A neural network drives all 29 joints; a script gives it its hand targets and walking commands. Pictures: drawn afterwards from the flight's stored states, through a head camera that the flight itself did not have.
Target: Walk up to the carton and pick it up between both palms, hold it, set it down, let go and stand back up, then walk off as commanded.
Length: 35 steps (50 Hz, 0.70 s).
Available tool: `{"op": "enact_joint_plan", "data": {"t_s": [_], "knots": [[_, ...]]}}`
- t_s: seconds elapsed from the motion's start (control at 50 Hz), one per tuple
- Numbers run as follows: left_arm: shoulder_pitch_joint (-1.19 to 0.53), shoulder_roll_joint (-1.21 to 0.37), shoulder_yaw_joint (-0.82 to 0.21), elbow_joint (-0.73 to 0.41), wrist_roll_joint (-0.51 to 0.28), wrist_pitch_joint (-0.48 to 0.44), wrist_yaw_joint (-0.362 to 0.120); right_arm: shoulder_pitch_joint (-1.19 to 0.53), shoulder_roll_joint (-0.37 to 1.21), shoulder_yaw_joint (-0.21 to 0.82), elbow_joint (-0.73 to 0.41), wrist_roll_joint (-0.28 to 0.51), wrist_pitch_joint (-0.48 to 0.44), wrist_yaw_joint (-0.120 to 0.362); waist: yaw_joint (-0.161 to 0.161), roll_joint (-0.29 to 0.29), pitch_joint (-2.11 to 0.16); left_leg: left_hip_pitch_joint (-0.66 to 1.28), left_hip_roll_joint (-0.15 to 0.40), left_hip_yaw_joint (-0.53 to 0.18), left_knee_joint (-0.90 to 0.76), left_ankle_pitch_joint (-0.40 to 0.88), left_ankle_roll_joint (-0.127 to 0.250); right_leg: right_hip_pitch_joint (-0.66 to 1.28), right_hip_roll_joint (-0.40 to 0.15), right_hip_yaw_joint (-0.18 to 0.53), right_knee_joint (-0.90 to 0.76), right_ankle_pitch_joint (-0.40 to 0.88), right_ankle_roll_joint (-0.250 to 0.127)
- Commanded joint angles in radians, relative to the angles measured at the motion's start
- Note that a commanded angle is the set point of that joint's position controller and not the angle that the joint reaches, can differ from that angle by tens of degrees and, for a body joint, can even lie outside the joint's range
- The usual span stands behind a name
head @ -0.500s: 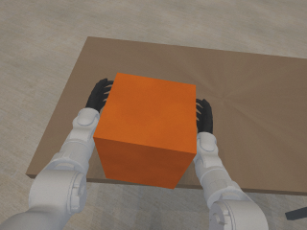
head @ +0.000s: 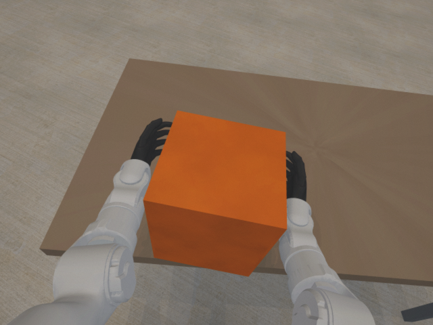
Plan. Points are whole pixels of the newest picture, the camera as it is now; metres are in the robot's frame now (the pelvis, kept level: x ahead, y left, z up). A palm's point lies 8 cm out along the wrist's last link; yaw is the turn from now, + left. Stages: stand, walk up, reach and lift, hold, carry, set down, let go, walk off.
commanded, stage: reach and lift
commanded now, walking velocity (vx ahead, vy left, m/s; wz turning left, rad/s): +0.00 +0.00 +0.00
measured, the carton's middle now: (215, 199) +0.36 +0.00 +0.01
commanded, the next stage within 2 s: none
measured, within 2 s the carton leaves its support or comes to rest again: leaves its support in 0.54 s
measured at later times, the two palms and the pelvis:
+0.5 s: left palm (142, 158) +0.41 +0.15 +0.06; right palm (294, 194) +0.36 -0.15 +0.05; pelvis +0.00 +0.00 +0.00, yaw +0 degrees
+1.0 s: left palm (144, 164) +0.38 +0.14 +0.08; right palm (304, 197) +0.34 -0.16 +0.06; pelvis -0.02 -0.01 +0.00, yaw +0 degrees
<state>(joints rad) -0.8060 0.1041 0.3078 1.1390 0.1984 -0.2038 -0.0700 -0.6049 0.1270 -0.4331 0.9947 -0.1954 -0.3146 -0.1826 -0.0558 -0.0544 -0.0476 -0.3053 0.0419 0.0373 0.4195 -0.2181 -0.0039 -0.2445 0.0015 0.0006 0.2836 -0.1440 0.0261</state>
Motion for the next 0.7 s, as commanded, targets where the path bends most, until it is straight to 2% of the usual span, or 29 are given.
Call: {"op": "enact_joint_plan", "data": {"t_s": [0.0, 0.12, 0.3, 0.5, 0.56, 0.68], "knots": [[-0.338, -0.54, -0.088, -0.023, 0.173, -0.02, -0.123, -0.464, 0.517, 0.273, -0.089, -0.162, -0.037, 0.16, 0.047, 0.121, -0.316, 0.227, -0.043, 0.058, -0.027, 0.477, -0.069, 0.28, 0.037, -0.076, 0.004, 0.271, -0.028], [-0.319, -0.546, -0.095, -0.024, 0.171, -0.026, -0.125, -0.455, 0.533, 0.301, -0.084, -0.16, -0.044, 0.152, 0.051, 0.109, -0.317, 0.22, -0.044, 0.058, -0.022, 0.508, -0.067, 0.307, 0.035, -0.07, 0.011, 0.329, -0.024], [-0.315, -0.554, -0.103, -0.029, 0.169, -0.029, -0.125, -0.454, 0.535, 0.313, -0.065, -0.154, -0.051, 0.148, 0.055, 0.112, -0.304, 0.217, -0.041, 0.058, -0.027, 0.506, -0.066, 0.304, 0.035, -0.071, 0.008, 0.316, -0.024], [-0.415, -0.59, -0.189, -0.106, 0.133, -0.088, -0.09, -0.523, 0.533, 0.364, -0.082, -0.143, -0.137, 0.137, 0.063, 0.134, -0.438, 0.289, -0.029, 0.046, 0.005, 0.632, -0.092, 0.264, 0.043, -0.085, 0.002, 0.348, -0.031], [-0.448, -0.596, -0.2, -0.113, 0.127, -0.092, -0.077, -0.543, 0.518, 0.372, -0.073, -0.141, -0.149, 0.138, 0.067, 0.134, -0.433, 0.295, -0.025, 0.047, -0.003, 0.614, -0.092, 0.239, 0.044, -0.089, -0.007, 0.315, -0.032], [-0.492, -0.599, -0.211, -0.122, 0.11, -0.082, -0.058, -0.569, 0.494, 0.38, -0.077, -0.134, -0.135, 0.145, 0.074, 0.11, -0.389, 0.279, -0.026, 0.056, -0.043, 0.486, -0.074, 0.215, 0.039, -0.091, -0.031, 0.211, -0.034]]}}
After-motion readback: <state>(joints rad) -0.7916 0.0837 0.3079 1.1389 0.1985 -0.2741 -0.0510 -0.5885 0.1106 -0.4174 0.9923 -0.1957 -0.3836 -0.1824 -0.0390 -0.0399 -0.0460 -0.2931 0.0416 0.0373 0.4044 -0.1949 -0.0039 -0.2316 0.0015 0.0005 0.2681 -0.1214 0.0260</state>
